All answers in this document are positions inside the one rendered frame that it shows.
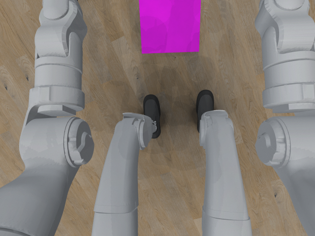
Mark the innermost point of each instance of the left robot foot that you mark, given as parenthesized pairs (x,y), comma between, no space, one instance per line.
(152,109)

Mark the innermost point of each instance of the carton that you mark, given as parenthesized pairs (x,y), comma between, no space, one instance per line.
(169,26)

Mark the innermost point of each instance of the robot left forearm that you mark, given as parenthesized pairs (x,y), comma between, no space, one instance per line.
(58,63)

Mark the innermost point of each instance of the left robot thigh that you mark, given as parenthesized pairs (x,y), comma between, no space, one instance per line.
(115,209)

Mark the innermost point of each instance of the left robot upper arm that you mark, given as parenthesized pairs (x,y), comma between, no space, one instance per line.
(52,149)

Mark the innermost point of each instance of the right robot upper arm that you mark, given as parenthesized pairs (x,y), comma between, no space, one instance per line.
(287,143)

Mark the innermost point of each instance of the robot right forearm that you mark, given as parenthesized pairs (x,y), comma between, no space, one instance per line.
(288,55)

